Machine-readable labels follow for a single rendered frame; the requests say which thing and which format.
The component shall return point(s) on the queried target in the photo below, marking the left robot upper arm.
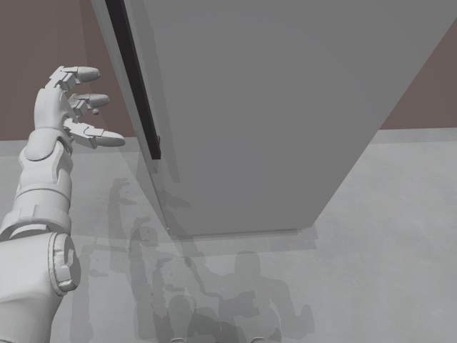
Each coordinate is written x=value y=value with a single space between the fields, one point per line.
x=35 y=274

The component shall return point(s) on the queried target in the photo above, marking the handle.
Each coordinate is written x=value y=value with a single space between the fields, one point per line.
x=122 y=30

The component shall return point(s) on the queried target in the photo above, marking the left robot forearm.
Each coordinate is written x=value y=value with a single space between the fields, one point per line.
x=43 y=197

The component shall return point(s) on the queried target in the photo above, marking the fridge door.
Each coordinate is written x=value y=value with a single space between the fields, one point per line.
x=264 y=106

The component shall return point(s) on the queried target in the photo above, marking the robot left hand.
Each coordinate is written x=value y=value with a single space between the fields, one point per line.
x=52 y=109

